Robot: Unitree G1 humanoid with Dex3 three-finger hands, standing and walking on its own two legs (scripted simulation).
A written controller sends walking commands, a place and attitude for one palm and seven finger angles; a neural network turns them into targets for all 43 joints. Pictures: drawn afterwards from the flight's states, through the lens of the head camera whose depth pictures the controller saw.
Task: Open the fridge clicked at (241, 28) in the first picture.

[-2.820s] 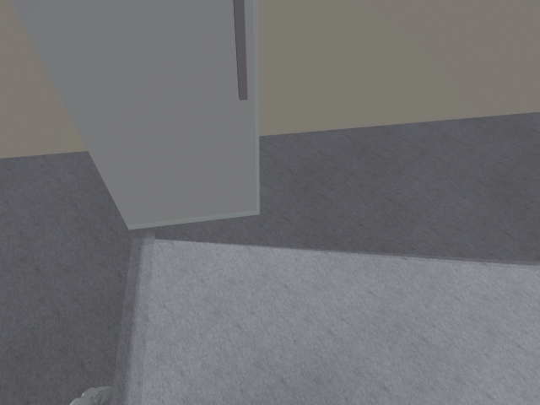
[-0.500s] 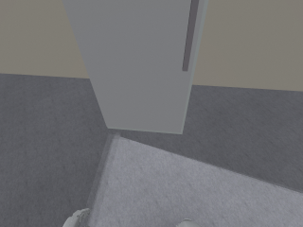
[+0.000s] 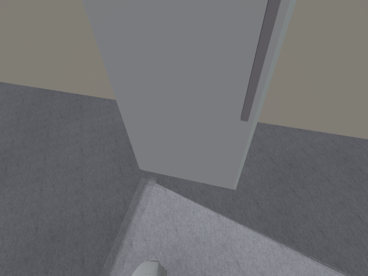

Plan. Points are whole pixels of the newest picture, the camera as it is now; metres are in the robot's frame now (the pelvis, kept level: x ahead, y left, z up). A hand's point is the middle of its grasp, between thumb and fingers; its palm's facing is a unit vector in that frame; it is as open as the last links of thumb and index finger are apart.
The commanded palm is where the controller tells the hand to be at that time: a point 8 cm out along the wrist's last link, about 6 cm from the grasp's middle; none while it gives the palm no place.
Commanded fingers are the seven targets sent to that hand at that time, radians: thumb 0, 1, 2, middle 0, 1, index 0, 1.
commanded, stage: take the last steps up to it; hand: right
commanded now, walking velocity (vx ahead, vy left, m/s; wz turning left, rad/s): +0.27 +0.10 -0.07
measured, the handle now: (260, 53) +0.66 -0.12 +0.15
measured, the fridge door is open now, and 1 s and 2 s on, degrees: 0 0 0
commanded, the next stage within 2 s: come to a stop and stand still in 0.28 s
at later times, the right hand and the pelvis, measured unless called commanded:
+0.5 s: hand out of the picture +0.15 -0.15 -0.20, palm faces +0.15 +0.97 -0.17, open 7.3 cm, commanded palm none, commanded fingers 0.00 -0.90 -0.90 0.20 0.30 0.20 0.30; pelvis +0.17 +0.03 -0.02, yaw -4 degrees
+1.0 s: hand out of the picture +0.15 -0.09 -0.18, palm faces +0.12 +0.96 -0.24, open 7.4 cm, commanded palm none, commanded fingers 0.00 -0.90 -0.90 0.20 0.30 0.20 0.30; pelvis +0.14 +0.09 -0.01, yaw -3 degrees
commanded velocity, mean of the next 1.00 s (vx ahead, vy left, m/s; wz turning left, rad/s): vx -0.01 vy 0.04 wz -0.02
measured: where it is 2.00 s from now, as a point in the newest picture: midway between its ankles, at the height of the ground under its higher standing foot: outside the picture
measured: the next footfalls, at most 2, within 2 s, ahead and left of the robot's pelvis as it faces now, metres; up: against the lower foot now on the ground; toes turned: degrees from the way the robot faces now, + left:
left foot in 0.14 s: +0.16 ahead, +0.15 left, +0.00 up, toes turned +6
right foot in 0.48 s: +0.27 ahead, -0.08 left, +0.00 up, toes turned -13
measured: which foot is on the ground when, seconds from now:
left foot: up 0.00-0.12, down 0.14-0.50, up 0.52-0.84, down 0.86-1.00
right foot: down 0.00-0.16, up 0.18-0.46, down 0.48-0.86, up 0.88-1.00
